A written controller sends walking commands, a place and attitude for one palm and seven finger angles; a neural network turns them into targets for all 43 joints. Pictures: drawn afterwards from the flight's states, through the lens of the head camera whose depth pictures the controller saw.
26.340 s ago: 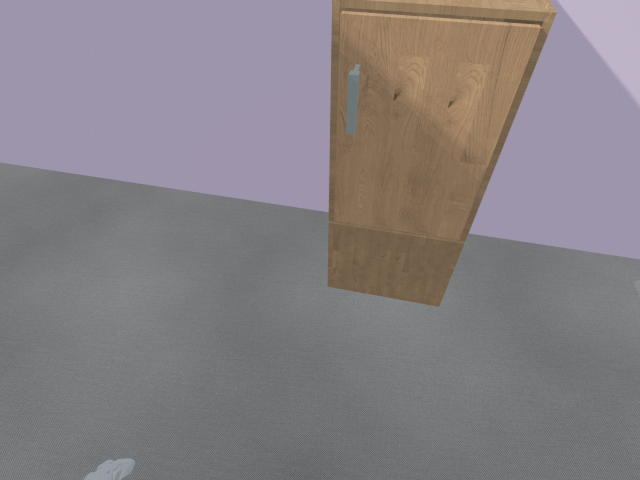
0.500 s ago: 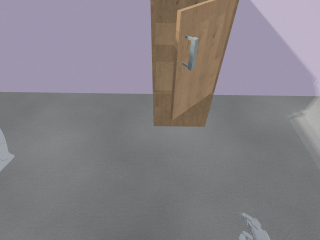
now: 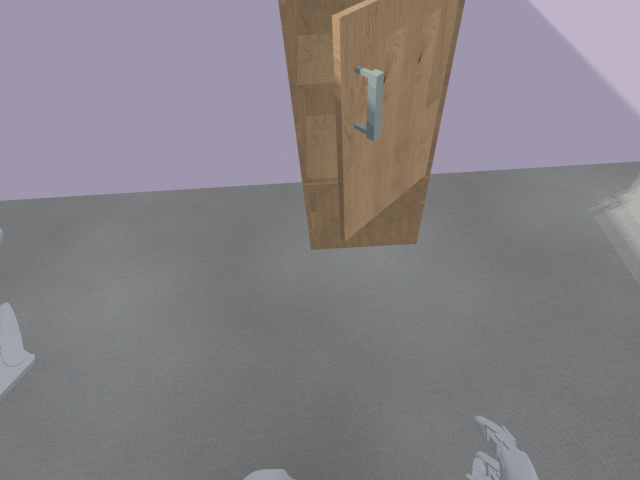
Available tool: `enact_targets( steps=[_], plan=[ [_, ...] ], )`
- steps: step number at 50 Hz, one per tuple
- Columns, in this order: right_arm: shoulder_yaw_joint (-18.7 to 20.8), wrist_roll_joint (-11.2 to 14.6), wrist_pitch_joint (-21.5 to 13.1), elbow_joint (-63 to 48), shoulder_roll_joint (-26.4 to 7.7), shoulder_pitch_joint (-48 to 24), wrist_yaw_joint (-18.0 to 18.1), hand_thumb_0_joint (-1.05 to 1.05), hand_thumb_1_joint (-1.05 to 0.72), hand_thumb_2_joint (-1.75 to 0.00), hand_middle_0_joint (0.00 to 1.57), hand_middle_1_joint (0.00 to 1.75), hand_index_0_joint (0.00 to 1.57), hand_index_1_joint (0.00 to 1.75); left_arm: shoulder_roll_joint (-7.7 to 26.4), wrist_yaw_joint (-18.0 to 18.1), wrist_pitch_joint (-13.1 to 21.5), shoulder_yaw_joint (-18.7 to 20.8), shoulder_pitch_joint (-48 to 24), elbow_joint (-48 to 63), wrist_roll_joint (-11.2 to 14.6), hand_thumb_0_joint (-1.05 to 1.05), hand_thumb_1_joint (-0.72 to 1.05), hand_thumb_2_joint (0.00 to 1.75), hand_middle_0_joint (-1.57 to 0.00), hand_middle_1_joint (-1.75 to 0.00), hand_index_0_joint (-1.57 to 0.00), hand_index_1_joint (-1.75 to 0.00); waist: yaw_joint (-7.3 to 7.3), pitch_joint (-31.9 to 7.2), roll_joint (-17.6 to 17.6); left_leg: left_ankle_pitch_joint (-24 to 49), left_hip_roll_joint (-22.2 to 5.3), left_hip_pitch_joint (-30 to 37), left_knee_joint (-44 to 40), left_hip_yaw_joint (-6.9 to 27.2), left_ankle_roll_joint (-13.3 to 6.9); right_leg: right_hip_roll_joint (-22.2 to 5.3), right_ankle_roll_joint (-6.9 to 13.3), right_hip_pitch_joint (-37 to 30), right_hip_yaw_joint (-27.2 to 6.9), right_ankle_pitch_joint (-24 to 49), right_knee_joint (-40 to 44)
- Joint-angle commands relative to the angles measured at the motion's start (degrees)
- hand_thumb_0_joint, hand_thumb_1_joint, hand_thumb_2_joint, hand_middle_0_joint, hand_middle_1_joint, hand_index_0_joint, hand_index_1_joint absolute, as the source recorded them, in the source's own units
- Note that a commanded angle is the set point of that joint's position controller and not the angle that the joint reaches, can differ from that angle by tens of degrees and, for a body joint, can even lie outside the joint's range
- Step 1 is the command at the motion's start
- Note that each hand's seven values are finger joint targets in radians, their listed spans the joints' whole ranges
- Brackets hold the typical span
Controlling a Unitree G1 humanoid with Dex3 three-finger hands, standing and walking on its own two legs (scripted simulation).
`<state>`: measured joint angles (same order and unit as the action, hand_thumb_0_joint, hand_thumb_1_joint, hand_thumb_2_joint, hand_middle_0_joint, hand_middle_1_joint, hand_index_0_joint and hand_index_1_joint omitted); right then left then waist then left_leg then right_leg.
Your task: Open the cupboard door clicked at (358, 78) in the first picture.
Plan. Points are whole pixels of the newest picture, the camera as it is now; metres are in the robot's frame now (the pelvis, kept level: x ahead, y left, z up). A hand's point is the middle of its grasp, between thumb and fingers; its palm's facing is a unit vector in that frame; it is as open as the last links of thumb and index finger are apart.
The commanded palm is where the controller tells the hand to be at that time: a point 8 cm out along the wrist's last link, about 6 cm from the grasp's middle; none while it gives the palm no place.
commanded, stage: stop stepping back and stand still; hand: left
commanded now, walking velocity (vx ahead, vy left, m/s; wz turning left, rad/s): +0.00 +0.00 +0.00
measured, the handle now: (366, 103) +0.79 -0.05 +0.05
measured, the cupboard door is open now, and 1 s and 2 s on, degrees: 43 43 43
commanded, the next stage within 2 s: let the arm hang, fingers relaxed in 0.36 s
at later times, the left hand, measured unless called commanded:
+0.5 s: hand (35, 350) +0.21 +0.29 +0.13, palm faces +0.33 -0.75 -0.57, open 7.4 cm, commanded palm none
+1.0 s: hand out of the picture -0.08 +0.22 -0.17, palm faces +0.07 -0.97 -0.21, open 7.2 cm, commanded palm none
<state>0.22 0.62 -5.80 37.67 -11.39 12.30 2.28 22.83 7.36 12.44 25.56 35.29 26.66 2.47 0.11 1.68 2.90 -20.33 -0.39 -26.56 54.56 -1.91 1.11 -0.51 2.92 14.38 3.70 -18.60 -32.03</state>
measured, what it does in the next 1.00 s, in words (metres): steps on the spot: left foot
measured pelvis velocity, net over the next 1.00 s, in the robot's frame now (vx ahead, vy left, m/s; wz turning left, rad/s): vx -0.03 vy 0.03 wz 0.06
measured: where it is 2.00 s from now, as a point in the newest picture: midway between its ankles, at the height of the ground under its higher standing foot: outside the picture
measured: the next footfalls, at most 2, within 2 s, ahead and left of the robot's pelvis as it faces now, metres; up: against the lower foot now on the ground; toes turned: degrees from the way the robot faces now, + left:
left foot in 0.14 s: +0.04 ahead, +0.14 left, +0.00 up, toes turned +5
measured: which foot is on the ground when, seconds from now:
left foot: up 0.00-0.12, down 0.14-1.00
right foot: down 0.00-1.00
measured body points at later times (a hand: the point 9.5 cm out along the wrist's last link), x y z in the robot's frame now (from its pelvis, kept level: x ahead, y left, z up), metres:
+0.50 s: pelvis +0.01 +0.02 +0.00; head +0.04 +0.01 +0.45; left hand +0.19 +0.33 +0.17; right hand +0.21 -0.21 -0.09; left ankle +0.01 +0.14 -0.74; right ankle -0.02 -0.08 -0.73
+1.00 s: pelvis -0.03 +0.03 +0.01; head -0.01 +0.03 +0.45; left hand -0.08 +0.27 -0.15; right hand -0.04 -0.20 -0.15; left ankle +0.00 +0.14 -0.73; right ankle -0.02 -0.08 -0.73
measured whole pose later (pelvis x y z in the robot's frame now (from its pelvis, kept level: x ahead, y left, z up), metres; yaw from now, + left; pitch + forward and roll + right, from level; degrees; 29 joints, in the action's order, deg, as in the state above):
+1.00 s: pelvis -0.03 +0.03 +0.01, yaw +3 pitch -1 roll -1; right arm -0.4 -1.0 2.1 62.6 -10.3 16.6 0.4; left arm 11.0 0.7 -1.5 0.0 18.8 -63.2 -0.1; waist -0.1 4.6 0.9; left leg -10.1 0.1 -15.0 26.2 -1.9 -1.4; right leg -1.8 0.2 11.4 5.9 -12.7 -25.5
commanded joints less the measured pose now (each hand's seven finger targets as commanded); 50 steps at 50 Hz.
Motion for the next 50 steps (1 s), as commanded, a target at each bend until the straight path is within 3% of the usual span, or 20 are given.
enact_targets(
  steps=[1,4,6,8,10,12,17,19,22,23,24,26,28,31,32,35,37,42,45,50],
  plan=[
    [1.93,-0.5,-3.65,-8.83,-5.52,-6.61,2.27,0.0,-0.9,-0.9,0.2,0.3,0.2,0.3,10.52,2.71,3.15,6.46,-7.1,6.44,-1.23,0.0,0.9,0.9,-0.2,-0.3,-0.2,-0.3,-0.51,-6.4,-10.14,0.8,-1.22,0.02,-10.31,-1.51,-0.54,-12.9,4.31,-10.89,-10.46,36.03,9.56],
    [1.79,-0.94,-4.72,-9.12,-5.57,-6.19,3.01,0.0,-0.9,-0.9,0.2,0.3,0.2,0.3,11.29,3.37,3.31,5.95,-8.76,10.69,-1.52,0.0,0.9,0.9,-0.2,-0.3,-0.2,-0.3,0.37,-9.47,-7.49,6.33,0.5,7.01,-23.72,-3.4,-1.55,-11.58,2.34,-15.84,-8.52,42.09,6.33],
    [2.92,-0.78,-4.46,-9.91,-6.98,-5.03,3.07,0.0,-0.9,-0.9,0.2,0.3,0.2,0.3,11.1,3.53,2.99,5.59,-7.96,15.02,-1.0,0.0,0.9,0.9,-0.2,-0.3,-0.2,-0.3,-0.14,-12.67,-4.42,24.0,-1.75,17.97,-31.86,-0.43,-2.81,-8.56,-1.69,-13.79,-5.85,39.71,0.22],
    [4.07,-0.22,-3.81,-10.94,-8.66,-4.05,2.66,0.0,-0.9,-0.9,0.2,0.3,0.2,0.3,12.47,3.65,2.99,6.79,-3.92,17.57,-1.27,0.0,0.9,0.9,-0.2,-0.3,-0.2,-0.3,0.41,-16.09,4.58,48.8,-10.53,29.71,-26.74,7.9,-6.13,-4.01,-4.59,-2.83,-1.9,21.75,-5.63],
    [3.46,-0.1,-3.51,-11.34,-7.03,-4.36,1.55,0.0,-0.9,-0.9,0.2,0.3,0.2,0.3,12.78,3.43,2.99,8.29,-1.45,17.91,-1.75,0.0,0.9,0.9,-0.2,-0.3,-0.2,-0.3,0.64,-11.77,8.93,59.33,-10.55,29.68,-26.44,6.54,-6.38,-1.18,-3.93,1.44,-0.45,8.38,-1.62],
    [3.1,0.14,-2.89,-11.19,-6.96,-4.62,0.96,0.0,-0.9,-0.9,0.2,0.3,0.2,0.3,12.62,3.09,2.76,8.94,-0.24,16.51,-1.69,0.0,0.9,0.9,-0.2,-0.3,-0.2,-0.3,0.17,-8.84,9.02,53.59,-8.66,23.61,-26.35,3.59,-3.7,-1.0,-3.2,-3.06,0.35,13.85,2.53],
    [3.33,0.77,-1.26,-11.5,-7.04,-4.0,0.88,0.0,-0.9,-0.9,0.2,0.3,0.2,0.3,11.57,2.62,2.8,9.58,2.74,10.34,0.25,0.0,0.9,0.9,-0.2,-0.3,-0.2,-0.3,-1.02,-11.92,-6.14,32.67,-3.65,13.14,-21.1,-0.96,-0.84,-7.54,-0.78,-14.43,-6.88,48.13,3.89],
    [2.8,0.66,-0.79,-11.62,-6.63,-4.52,0.98,0.0,-0.9,-0.9,0.2,0.3,0.2,0.3,10.62,2.33,2.37,8.65,3.49,7.94,0.49,0.0,0.9,0.9,-0.2,-0.3,-0.2,-0.3,-0.91,-10.74,-5.35,23.32,-3.01,10.8,-23.35,-0.75,-0.81,-8.72,-0.59,-14.22,-7.78,46.04,4.89],
    [2.66,0.38,-0.35,-11.87,-7.02,-5.4,1.6,0.0,-0.9,-0.9,0.2,0.3,0.2,0.3,9.96,1.9,1.73,6.72,0.68,8.38,0.5,0.0,0.9,0.9,-0.2,-0.3,-0.2,-0.3,-0.73,-9.43,-3.11,25.58,-4.54,15.21,-28.15,0.49,-1.78,-5.84,-2.77,-8.14,-5.85,31.34,6.34],
    [4.1,0.1,-4.58,0.91,-12.84,-8.51,-3.4,0.0,-0.9,-0.9,0.2,0.3,0.2,0.3,1.18,-5.34,-5.17,-20.64,-8.14,-31.78,-3.99,0.0,0.9,0.9,-0.2,-0.3,-0.2,-0.3,-3.86,-5.14,-1.31,30.91,-6.38,14.51,-21.68,3.36,-2.37,-7.16,-1.8,3.19,-1.38,25.44,-1.68],
    [4.86,-0.42,-0.85,1.47,-16.05,-4.63,-3.63,0.0,-0.9,-0.9,0.2,0.3,0.2,0.3,0.66,-6.72,-9.94,-18.42,-9.92,-33.31,-4.33,0.0,0.9,0.9,-0.2,-0.3,-0.2,-0.3,-2.24,-6.35,1.6,30.04,-8.57,10.43,-25.43,6.58,-4.09,-5.74,-2.38,2.9,-2.99,13.81,-2.46],
    [3.35,-1.17,1.59,1.11,-13.15,-5.53,-3.09,0.0,-0.9,-0.9,0.2,0.3,0.2,0.3,-1.72,-6.89,-11.72,-18.64,-10.27,-36.72,-4.49,0.0,0.9,0.9,-0.2,-0.3,-0.2,-0.3,-0.59,-6.0,2.32,24.54,-10.95,4.5,-28.39,10.55,-7.06,-3.25,-3.39,1.65,-2.28,2.7,-5.21],
    [1.96,-1.81,2.33,1.39,-12.02,-6.45,-3.06,0.0,-0.9,-0.9,0.2,0.3,0.2,0.3,-0.34,-6.97,-11.29,-19.68,-12.61,-43.51,-4.55,0.0,0.9,0.9,-0.2,-0.3,-0.2,-0.3,0.75,-7.83,-5.04,22.58,-9.01,3.81,-27.97,10.88,-6.48,-3.98,-2.87,-3.0,-4.23,6.78,-0.82],
    [1.79,-1.91,3.87,4.29,-11.24,-4.31,-2.94,0.0,-0.9,-0.9,0.2,0.3,0.2,0.3,2.01,-6.86,-10.97,-20.78,-18.21,-54.2,-4.51,0.0,0.9,0.9,-0.2,-0.3,-0.2,-0.3,-0.93,-8.76,-18.2,15.94,-2.41,11.13,-22.16,4.46,-2.72,-10.86,0.7,-0.5,-8.93,16.31,6.59],
    [1.59,-2.04,4.61,5.67,-10.37,-3.76,-2.88,0.0,-0.9,-0.9,0.2,0.3,0.2,0.3,1.56,-6.71,-11.31,-21.36,-19.74,-57.61,-4.21,0.0,0.9,0.9,-0.2,-0.3,-0.2,-0.3,-1.35,-7.04,-17.52,14.34,-1.62,12.52,-21.99,3.51,-2.27,-11.57,1.35,1.4,-8.88,16.35,7.44],
    [0.36,-2.27,5.7,10.08,-8.35,-2.95,-2.88,0.0,-0.9,-0.9,0.2,0.3,0.2,0.3,-0.96,-6.39,-12.13,-23.37,-21.14,-66.19,-3.35,0.0,0.9,0.9,-0.2,-0.3,-0.2,-0.3,-1.67,-3.95,-1.51,17.34,-3.28,14.88,-27.87,4.95,-2.31,-8.16,-0.52,2.48,-6.61,7.33,7.2],
    [-0.04,-2.11,5.76,12.55,-7.87,-3.44,-2.47,0.0,-0.9,-0.9,0.2,0.3,0.2,0.3,-1.79,-6.14,-12.22,-23.93,-19.17,-71.78,-3.02,0.0,0.9,0.9,-0.2,-0.3,-0.2,-0.3,-0.42,-2.09,4.26,14.85,-4.22,11.7,-31.38,6.44,-2.74,-6.35,-1.57,-1.45,-6.12,4.89,8.27],
    [0.01,-1.95,6.57,17.95,-5.68,0.17,-1.73,0.0,-0.9,-0.9,0.2,0.3,0.2,0.3,-3.7,-6.04,-12.19,-23.87,-17.42,-81.23,-2.77,0.0,0.9,0.9,-0.2,-0.3,-0.2,-0.3,-0.63,-0.29,6.28,3.62,-3.43,10.71,-33.85,5.91,-2.05,-6.45,-0.54,-2.77,-5.87,-1.24,13.11],
    [0.28,-1.83,6.76,20.47,-5.5,2.98,-1.46,0.0,-0.9,-0.9,0.2,0.3,0.2,0.3,-4.84,-6.04,-12.2,-24.21,-16.97,-84.66,-2.76,0.0,0.9,0.9,-0.2,-0.3,-0.2,-0.3,-0.92,0.31,-0.05,2.27,-4.05,11.88,-34.76,6.1,-2.21,-6.24,-0.67,-1.57,-4.69,-3.35,14.24],
    [0.45,-1.82,6.74,23.57,-4.44,5.93,-1.18,0.0,-0.9,-0.9,0.2,0.3,0.2,0.3,-6.16,-5.86,-12.34,-24.32,-15.8,-88.43,-2.86,0.0,0.9,0.9,-0.2,-0.3,-0.2,-0.3,-0.91,2.89,-2.95,1.22,-4.38,11.55,-36.55,6.49,-2.58,-5.8,-0.95,0.11,-4.06,-4.76,14.41]
  ],
)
